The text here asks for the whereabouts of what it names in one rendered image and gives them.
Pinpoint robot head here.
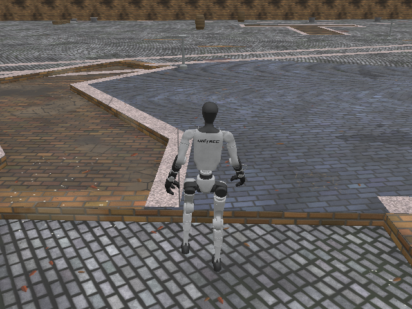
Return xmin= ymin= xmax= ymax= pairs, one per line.
xmin=198 ymin=102 xmax=220 ymax=133

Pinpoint robot left hand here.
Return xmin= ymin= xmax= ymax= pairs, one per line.
xmin=165 ymin=179 xmax=180 ymax=195

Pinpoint right robot upper arm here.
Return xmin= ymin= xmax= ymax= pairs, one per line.
xmin=222 ymin=131 xmax=239 ymax=166

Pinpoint robot right thigh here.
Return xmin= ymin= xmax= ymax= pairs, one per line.
xmin=212 ymin=181 xmax=227 ymax=230

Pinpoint right robot forearm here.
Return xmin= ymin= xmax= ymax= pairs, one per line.
xmin=233 ymin=156 xmax=245 ymax=178

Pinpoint left robot forearm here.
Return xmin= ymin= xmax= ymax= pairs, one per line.
xmin=167 ymin=155 xmax=182 ymax=182

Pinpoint robot right hand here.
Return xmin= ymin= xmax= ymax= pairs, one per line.
xmin=230 ymin=175 xmax=245 ymax=187

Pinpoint left robot upper arm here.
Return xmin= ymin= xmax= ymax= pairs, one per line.
xmin=176 ymin=129 xmax=195 ymax=165

